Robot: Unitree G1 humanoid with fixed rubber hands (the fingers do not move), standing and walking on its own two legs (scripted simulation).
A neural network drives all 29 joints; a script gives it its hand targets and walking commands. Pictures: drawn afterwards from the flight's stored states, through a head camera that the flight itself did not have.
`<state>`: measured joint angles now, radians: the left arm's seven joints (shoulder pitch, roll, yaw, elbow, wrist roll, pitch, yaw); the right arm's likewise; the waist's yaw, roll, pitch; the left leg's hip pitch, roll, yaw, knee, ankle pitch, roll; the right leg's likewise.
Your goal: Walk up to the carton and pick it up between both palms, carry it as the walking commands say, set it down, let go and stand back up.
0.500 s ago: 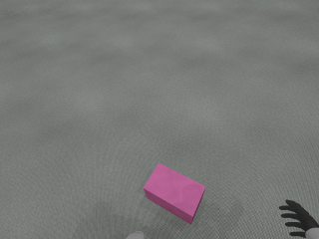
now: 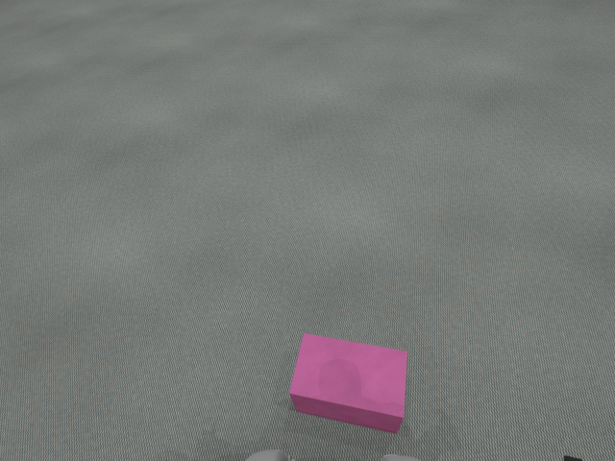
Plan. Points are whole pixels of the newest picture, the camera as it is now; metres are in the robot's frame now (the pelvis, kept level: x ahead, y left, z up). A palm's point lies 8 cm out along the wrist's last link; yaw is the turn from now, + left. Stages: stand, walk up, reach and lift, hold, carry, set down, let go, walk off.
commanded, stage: walk up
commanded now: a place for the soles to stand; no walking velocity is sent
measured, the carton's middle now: (349, 383) +0.42 -0.05 -0.65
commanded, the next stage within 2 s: none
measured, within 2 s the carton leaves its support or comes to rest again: neither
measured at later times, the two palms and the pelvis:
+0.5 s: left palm out of the picture +0.18 +0.45 -0.11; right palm out of the picture +0.01 -0.20 -0.07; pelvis +0.02 +0.15 +0.00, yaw -13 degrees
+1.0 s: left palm (51, 423) +0.22 +0.39 -0.08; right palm out of the picture -0.04 -0.20 -0.09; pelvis +0.01 +0.13 +0.01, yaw -20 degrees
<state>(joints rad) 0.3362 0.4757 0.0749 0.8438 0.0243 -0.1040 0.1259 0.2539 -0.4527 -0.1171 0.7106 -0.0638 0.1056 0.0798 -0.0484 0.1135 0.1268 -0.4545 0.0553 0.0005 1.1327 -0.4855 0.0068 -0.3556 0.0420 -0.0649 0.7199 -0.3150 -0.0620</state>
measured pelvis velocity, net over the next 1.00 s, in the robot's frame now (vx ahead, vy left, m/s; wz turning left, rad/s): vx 0.01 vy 0.13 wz -0.34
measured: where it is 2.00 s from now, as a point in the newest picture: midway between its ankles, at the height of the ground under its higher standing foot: outside the picture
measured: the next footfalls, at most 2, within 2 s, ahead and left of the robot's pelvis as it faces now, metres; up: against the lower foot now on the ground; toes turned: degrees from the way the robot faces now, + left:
left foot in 0.26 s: +0.11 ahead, +0.27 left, +0.00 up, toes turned -9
right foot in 0.60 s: +0.03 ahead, +0.01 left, +0.00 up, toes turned -18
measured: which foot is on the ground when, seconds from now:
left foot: up 0.00-0.24, down 0.26-1.00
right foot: down 0.00-0.26, up 0.28-0.58, down 0.60-1.00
